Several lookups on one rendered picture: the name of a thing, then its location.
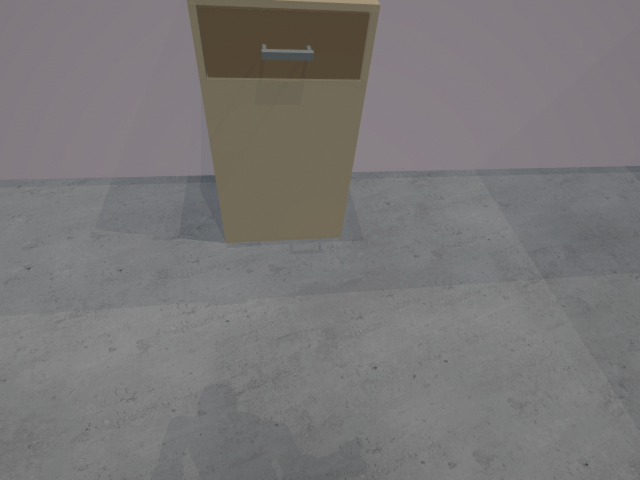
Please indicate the cabinet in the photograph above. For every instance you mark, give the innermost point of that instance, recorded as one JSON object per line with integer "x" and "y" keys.
{"x": 283, "y": 149}

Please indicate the drawer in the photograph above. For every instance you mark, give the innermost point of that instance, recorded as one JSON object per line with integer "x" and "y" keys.
{"x": 233, "y": 38}

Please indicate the handle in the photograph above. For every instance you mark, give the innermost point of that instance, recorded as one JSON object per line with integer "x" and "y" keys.
{"x": 287, "y": 54}

